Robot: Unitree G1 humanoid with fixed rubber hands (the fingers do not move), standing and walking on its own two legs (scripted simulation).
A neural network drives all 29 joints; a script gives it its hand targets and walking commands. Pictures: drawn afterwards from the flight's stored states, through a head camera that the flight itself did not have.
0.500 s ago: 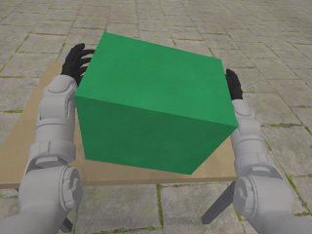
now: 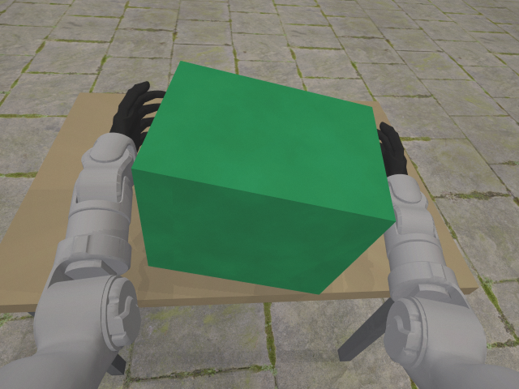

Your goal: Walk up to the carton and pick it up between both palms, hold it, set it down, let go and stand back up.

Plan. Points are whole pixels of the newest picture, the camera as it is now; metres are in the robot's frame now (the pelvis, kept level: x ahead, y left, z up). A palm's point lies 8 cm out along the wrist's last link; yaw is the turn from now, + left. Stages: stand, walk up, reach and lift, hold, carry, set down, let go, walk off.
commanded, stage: set down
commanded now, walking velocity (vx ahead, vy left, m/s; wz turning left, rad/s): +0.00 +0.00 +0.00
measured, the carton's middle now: (256, 189) +0.41 -0.02 +0.08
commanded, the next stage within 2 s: none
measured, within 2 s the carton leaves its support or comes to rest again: neither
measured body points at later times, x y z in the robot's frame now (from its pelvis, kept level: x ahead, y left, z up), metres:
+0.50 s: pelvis +0.00 +0.00 +0.00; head +0.02 +0.02 +0.45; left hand +0.44 +0.18 +0.15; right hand +0.41 -0.22 +0.13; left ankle +0.00 +0.12 -0.75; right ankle -0.03 -0.12 -0.75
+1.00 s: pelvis +0.00 +0.00 +0.00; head +0.02 +0.02 +0.45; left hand +0.44 +0.19 +0.14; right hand +0.41 -0.22 +0.13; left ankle +0.00 +0.12 -0.75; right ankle -0.03 -0.12 -0.75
